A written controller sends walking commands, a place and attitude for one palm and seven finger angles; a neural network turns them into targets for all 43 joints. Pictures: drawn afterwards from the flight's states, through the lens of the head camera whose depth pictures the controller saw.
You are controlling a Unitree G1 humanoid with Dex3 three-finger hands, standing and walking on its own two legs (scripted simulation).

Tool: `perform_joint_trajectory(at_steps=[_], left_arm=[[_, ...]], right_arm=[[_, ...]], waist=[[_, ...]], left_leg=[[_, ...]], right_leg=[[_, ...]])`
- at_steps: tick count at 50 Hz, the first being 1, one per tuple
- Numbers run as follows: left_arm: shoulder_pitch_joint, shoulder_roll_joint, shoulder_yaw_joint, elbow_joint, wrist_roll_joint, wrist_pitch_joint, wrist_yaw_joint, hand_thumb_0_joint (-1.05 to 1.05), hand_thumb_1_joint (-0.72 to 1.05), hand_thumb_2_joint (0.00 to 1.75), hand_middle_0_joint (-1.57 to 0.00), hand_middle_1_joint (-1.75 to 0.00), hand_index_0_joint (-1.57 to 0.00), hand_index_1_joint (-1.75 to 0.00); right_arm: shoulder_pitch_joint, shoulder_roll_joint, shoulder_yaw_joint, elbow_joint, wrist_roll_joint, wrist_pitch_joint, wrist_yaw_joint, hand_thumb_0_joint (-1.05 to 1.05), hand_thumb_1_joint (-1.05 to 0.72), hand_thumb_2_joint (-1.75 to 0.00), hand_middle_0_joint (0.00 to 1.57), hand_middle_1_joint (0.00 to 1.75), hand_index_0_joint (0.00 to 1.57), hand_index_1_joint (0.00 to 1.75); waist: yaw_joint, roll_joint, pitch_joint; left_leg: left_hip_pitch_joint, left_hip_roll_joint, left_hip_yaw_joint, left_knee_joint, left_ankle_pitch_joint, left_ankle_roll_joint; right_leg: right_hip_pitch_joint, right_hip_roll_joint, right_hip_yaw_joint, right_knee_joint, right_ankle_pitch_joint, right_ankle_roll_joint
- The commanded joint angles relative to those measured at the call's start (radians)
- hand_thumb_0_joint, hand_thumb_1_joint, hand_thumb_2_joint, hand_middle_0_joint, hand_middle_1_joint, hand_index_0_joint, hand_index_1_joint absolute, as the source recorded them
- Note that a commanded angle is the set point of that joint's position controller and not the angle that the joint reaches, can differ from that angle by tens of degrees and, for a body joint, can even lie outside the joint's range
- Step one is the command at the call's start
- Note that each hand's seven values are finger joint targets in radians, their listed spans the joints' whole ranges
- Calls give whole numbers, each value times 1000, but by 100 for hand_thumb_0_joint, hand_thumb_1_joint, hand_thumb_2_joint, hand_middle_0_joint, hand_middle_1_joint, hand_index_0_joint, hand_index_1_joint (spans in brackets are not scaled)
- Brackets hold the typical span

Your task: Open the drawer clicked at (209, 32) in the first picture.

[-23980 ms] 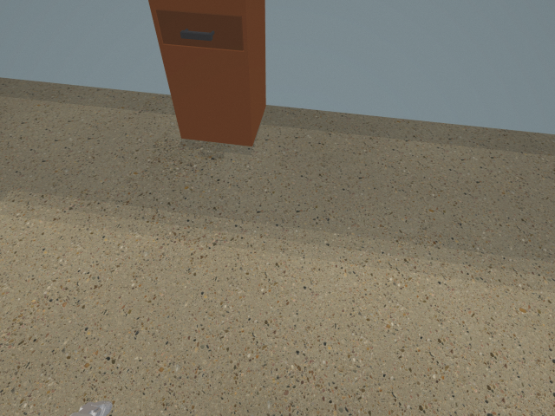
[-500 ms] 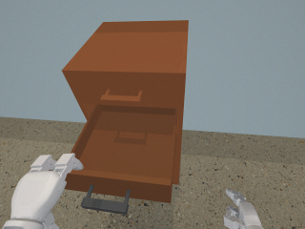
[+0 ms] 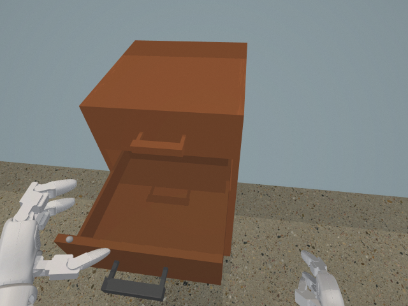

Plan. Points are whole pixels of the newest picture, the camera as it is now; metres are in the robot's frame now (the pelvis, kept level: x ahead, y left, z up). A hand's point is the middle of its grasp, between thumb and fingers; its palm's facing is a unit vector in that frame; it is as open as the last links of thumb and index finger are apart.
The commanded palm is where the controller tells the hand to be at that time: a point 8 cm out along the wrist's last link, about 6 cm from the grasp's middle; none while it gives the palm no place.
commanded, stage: draw the hand back to the body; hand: left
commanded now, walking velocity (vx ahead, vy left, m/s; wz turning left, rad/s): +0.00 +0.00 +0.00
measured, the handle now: (136, 278) +0.21 +0.19 -0.13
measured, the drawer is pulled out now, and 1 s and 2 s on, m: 0.30 0.30 0.30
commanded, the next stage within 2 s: step back with the hand held close in 0.60 s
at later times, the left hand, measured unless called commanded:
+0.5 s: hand (64, 222) +0.19 +0.23 +0.16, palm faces +0.38 -0.82 -0.42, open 7.9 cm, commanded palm +0.14 +0.27 +0.18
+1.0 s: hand (56, 239) +0.17 +0.23 +0.15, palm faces +0.26 -0.81 -0.53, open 7.4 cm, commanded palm +0.11 +0.28 +0.18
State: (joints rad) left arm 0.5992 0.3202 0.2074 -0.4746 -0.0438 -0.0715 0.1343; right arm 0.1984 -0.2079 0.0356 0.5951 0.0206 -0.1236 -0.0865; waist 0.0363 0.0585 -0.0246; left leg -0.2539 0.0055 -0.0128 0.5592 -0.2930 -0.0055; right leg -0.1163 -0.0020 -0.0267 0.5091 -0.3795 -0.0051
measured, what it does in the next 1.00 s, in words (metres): stands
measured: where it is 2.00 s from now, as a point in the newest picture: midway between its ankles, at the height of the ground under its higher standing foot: outside the picture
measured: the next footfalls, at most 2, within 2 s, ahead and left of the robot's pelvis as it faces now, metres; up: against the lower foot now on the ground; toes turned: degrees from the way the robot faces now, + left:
right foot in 1.90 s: -0.20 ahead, -0.14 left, +0.00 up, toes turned -2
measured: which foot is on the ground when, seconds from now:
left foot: down 0.00-1.00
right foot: down 0.00-1.00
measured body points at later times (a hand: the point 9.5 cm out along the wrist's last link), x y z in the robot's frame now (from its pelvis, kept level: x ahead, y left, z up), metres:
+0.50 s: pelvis +0.01 -0.01 +0.01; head +0.01 -0.04 +0.45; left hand +0.17 +0.27 +0.18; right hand +0.22 -0.22 -0.08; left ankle +0.00 +0.12 -0.73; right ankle -0.07 -0.11 -0.73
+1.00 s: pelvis -0.02 +0.00 +0.01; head +0.02 -0.02 +0.45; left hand +0.15 +0.27 +0.18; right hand +0.18 -0.24 -0.09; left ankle +0.00 +0.12 -0.73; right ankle -0.07 -0.11 -0.73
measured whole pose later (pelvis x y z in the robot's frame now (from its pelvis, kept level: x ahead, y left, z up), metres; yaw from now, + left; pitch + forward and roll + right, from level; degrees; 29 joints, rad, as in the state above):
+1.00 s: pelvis -0.02 +0.00 +0.01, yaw +1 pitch +3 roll -1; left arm 0.66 0.39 0.34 -0.59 -0.05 -0.14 0.08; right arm 0.13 -0.24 -0.02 0.55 0.03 0.05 -0.07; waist 0.00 0.06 0.04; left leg -0.33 0.02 -0.04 0.50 -0.22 -0.01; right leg -0.18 0.01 -0.05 0.44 -0.31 -0.01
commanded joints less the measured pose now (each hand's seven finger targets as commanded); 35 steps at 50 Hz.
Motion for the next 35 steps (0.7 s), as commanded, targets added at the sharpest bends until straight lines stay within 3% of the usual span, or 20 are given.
perform_joint_trajectory(at_steps=[1,4,6,9,12,14,18,20,22,24,25,26,30,33,35], left_arm=[[-30,140,126,-240,-15,-54,10,0,23,62,-25,-73,-25,-73],[-28,154,150,-229,-9,-54,11,0,34,66,-24,-66,-24,-66],[-57,168,164,-252,-15,-46,11,0,41,69,-24,-62,-24,-62],[-51,170,185,-224,-15,-48,9,0,51,74,-23,-55,-23,-55],[-68,176,199,-229,-16,-49,8,0,62,78,-22,-48,-22,-48],[-77,181,208,-231,-21,-46,8,0,69,81,-22,-43,-22,-43],[-74,148,174,-225,-31,-39,-2,0,83,87,-21,-34,-21,-34],[-75,161,186,-225,-31,-37,-4,0,90,90,-20,-30,-20,-30],[-71,167,198,-195,-25,-39,-6,0,90,90,-20,-30,-20,-30],[-75,178,203,-219,-25,-42,-4,0,90,90,-20,-30,-20,-30],[-80,180,201,-241,-33,-41,-3,0,90,90,-20,-30,-20,-30],[-89,193,213,-255,-29,-43,-2,0,90,90,-20,-30,-20,-30],[-74,181,202,-253,-31,-46,-1,0,90,90,-20,-30,-20,-30],[-77,160,181,-230,-33,-41,-3,0,90,90,-20,-30,-20,-30],[-81,176,196,-240,-32,-46,0,0,90,90,-20,-30,-20,-30]], right_arm=[[-165,-94,-52,-169,-3,-63,-5,0,-90,-90,20,30,20,30],[-150,-98,-56,-154,-8,-53,-3,0,-90,-90,20,30,20,30],[-170,-95,-56,-159,-3,-52,-5,0,-90,-90,20,30,20,30],[-162,-97,-59,-153,-7,-35,-6,0,-90,-90,20,30,20,30],[-162,-96,-56,-147,-9,-30,-5,0,-90,-90,20,30,20,30],[-166,-96,-57,-151,-7,-25,-3,0,-90,-90,20,30,20,30],[-175,-90,-57,-164,1,-22,2,0,-90,-90,20,30,20,30],[-177,-93,-59,-166,-1,-15,3,0,-90,-90,20,30,20,30],[-175,-99,-58,-150,-9,-8,3,0,-90,-90,20,30,20,30],[-178,-99,-58,-160,-8,-7,2,0,-90,-90,20,30,20,30],[-182,-90,-57,-172,-2,-10,2,0,-90,-90,20,30,20,30],[-192,-92,-57,-168,-3,-13,0,0,-90,-90,20,30,20,30],[-181,-89,-57,-169,-1,-11,1,0,-90,-90,20,30,20,30],[-182,-88,-57,-167,1,-9,1,0,-90,-90,20,30,20,30],[-184,-93,-60,-168,0,-11,-1,0,-90,-90,20,30,20,30]], waist=[[14,-17,-74],[15,-46,-89],[16,-23,-75],[17,-52,-84],[18,-2,-78],[21,-31,-82],[13,-41,-67],[18,-41,-81],[19,-37,-57],[23,-16,-67],[21,-39,-82],[24,-15,-80],[19,-21,-89],[13,-24,-56],[17,-27,-72]], left_leg=[[165,16,25,-76,316,28],[186,14,30,-75,357,31],[187,13,30,-81,363,28],[201,11,40,-77,371,33],[208,6,42,-76,394,32],[212,10,36,-84,398,29],[212,21,33,-91,399,29],[214,18,38,-91,402,30],[208,8,34,-96,387,28],[212,10,33,-101,381,27],[212,15,30,-104,377,27],[214,10,36,-99,382,26],[220,14,34,-100,388,27],[212,16,33,-104,360,27],[217,15,32,-109,346,28]], right_leg=[[-77,-19,-42,-105,409,-2],[-75,-14,-51,-110,458,3],[-64,-20,-42,-115,465,1],[-63,-19,-47,-122,502,6],[-57,-19,-46,-124,527,5],[-55,-15,-50,-124,517,6],[-47,-23,-44,-119,513,7],[-39,-25,-42,-120,534,10],[-58,-11,-47,-143,512,7],[-53,-12,-45,-141,493,5],[-36,-21,-41,-129,495,6],[-35,-20,-36,-140,505,4],[-33,-21,-41,-131,510,6],[-49,-22,-41,-142,481,8],[-47,-21,-38,-145,461,8]])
